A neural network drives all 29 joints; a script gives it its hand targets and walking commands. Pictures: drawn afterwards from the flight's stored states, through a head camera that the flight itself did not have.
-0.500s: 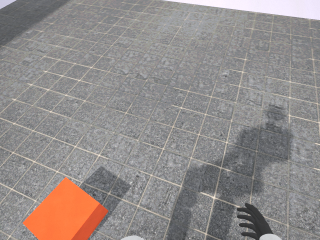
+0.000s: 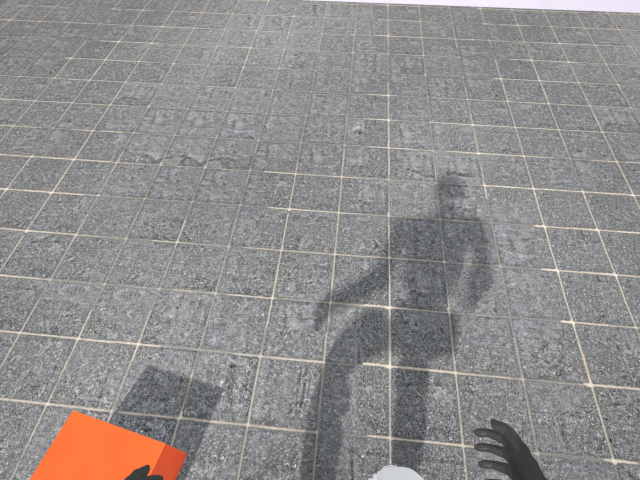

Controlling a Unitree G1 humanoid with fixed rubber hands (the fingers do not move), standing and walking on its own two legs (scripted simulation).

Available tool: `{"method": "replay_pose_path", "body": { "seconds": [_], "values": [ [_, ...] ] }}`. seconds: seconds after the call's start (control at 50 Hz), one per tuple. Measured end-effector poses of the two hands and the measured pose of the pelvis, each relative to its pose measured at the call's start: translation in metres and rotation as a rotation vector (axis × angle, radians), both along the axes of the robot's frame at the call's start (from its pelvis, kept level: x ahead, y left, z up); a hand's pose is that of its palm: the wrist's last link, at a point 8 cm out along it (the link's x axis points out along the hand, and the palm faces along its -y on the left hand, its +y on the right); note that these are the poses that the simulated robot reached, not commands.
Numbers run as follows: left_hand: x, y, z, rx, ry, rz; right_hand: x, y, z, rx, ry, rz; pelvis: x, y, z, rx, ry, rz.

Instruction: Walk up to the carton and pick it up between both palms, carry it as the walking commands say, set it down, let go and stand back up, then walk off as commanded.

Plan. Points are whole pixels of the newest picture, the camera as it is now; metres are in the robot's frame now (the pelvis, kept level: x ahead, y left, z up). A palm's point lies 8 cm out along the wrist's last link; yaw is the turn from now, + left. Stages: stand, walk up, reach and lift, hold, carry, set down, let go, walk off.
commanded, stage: walk off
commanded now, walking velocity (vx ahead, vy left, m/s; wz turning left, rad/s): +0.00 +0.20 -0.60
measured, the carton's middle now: out of the picture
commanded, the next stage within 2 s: stand in 0.16 s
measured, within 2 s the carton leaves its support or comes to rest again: neither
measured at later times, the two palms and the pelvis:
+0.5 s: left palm out of the picture +0.13 +0.27 -0.11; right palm out of the picture +0.14 -0.24 -0.09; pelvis +0.02 +0.02 +0.01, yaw -8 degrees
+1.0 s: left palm out of the picture +0.15 +0.22 -0.08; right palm out of the picture +0.07 -0.27 -0.09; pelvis -0.02 -0.01 +0.01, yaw -13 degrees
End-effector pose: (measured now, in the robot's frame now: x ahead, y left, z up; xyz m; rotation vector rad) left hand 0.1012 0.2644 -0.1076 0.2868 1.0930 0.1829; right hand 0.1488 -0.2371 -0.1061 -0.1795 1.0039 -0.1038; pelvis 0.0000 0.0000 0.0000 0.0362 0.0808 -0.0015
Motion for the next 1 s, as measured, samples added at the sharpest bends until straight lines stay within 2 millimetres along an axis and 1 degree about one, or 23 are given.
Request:
{"method": "replay_pose_path", "body": {
  "seconds": [0.06, 0.1, 0.2, 0.24, 0.32, 0.38, 0.42, 0.46, 0.52, 0.58, 0.64, 0.68, 0.76, 0.84, 0.92, 1.0],
  "values": [
    [0.01, -0.011, 0.002, 0.031, -0.001, -0.046, -0.012, -0.013, -0.015, 0.031, 0.009, -0.046, 0.0, -0.01, -0.006, 0.025, 0.003, -0.044],
    [0.008, -0.016, 0.002, 0.043, -0.001, -0.057, -0.014, -0.018, -0.022, 0.046, 0.009, -0.063, 0.001, -0.016, -0.01, 0.027, -0.009, -0.057],
    [-0.008, -0.015, 0.019, 0.067, 0.051, -0.063, -0.011, -0.023, -0.01, 0.067, -0.015, -0.089, 0.008, -0.018, 0.002, 0.038, -0.027, -0.084],
    [-0.012, -0.014, 0.022, 0.069, 0.067, -0.064, -0.008, -0.022, -0.006, 0.067, -0.021, -0.094, 0.009, -0.017, 0.006, 0.038, -0.027, -0.091],
    [-0.013, -0.007, 0.022, 0.061, 0.082, -0.065, 0.0, -0.017, 0.0, 0.057, -0.037, -0.09, 0.011, -0.01, 0.008, 0.029, -0.019, -0.092],
    [-0.011, 0.0, 0.016, 0.044, 0.087, -0.068, 0.008, -0.01, 0.005, 0.039, -0.059, -0.086, 0.013, -0.001, 0.007, 0.011, -0.012, -0.093],
    [-0.004, 0.005, 0.007, 0.024, 0.085, -0.084, 0.008, -0.006, 0.007, 0.016, -0.074, -0.098, 0.016, 0.007, 0.003, -0.019, -0.011, -0.107],
    [0.009, 0.005, 0.001, -0.003, 0.058, -0.1, 0.002, -0.005, 0.013, -0.008, -0.07, -0.112, 0.018, 0.012, 0.004, -0.027, -0.022, -0.119],
    [0.036, 0.0, 0.003, -0.035, -0.003, -0.129, -0.013, -0.006, 0.024, -0.035, -0.056, -0.14, 0.021, 0.016, 0.01, -0.048, -0.028, -0.138],
    [0.06, -0.009, 0.004, -0.068, -0.055, -0.157, -0.024, -0.009, 0.032, -0.057, -0.05, -0.159, 0.019, 0.017, 0.013, -0.07, -0.036, -0.153],
    [0.074, -0.018, 0.006, -0.093, -0.085, -0.18, -0.034, -0.012, 0.035, -0.067, -0.045, -0.172, 0.016, 0.015, 0.014, -0.079, -0.039, -0.162],
    [0.079, -0.023, 0.008, -0.096, -0.098, -0.193, -0.038, -0.015, 0.034, -0.063, -0.047, -0.179, 0.013, 0.013, 0.013, -0.074, -0.041, -0.169],
    [0.077, -0.032, 0.012, -0.072, -0.103, -0.22, -0.052, -0.023, 0.025, -0.038, -0.053, -0.204, 0.005, 0.005, 0.011, -0.049, -0.045, -0.195],
    [0.071, -0.045, 0.016, -0.038, -0.107, -0.239, -0.066, -0.034, 0.011, 0.0, -0.062, -0.231, -0.003, -0.008, 0.005, -0.019, -0.062, -0.217],
    [0.056, -0.047, 0.026, -0.021, -0.103, -0.236, -0.074, -0.037, 0.012, 0.022, -0.057, -0.237, -0.011, -0.013, 0.01, -0.012, -0.071, -0.219],
    [0.047, -0.045, 0.026, -0.023, -0.107, -0.235, -0.082, -0.036, 0.014, 0.02, -0.064, -0.238, -0.019, -0.012, 0.011, -0.014, -0.078, -0.22]
  ]
}}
